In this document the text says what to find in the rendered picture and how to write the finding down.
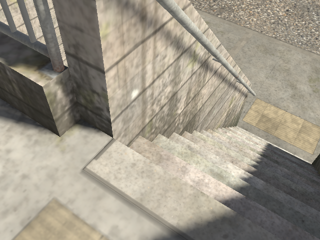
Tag stairs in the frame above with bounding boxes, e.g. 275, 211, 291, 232
129, 126, 320, 240

